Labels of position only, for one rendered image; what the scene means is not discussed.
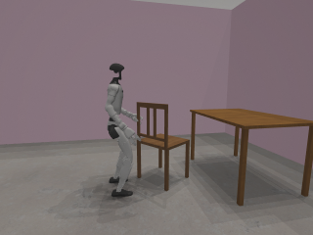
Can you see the right robot forearm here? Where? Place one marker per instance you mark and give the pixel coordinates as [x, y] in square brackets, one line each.
[113, 114]

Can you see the left robot forearm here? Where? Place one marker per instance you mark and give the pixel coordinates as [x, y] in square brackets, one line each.
[125, 113]

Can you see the chair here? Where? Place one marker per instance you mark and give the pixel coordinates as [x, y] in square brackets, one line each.
[161, 141]

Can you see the left robot hand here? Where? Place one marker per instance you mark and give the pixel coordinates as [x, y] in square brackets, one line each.
[134, 117]

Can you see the table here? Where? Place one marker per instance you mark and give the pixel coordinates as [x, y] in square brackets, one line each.
[246, 120]

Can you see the robot left thigh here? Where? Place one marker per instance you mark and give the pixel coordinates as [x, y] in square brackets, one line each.
[121, 153]

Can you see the robot left shin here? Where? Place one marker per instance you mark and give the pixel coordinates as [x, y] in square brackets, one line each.
[118, 167]

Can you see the right robot hand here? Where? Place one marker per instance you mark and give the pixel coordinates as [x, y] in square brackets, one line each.
[129, 134]

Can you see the right robot upper arm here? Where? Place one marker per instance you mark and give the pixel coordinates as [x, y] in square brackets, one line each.
[114, 88]

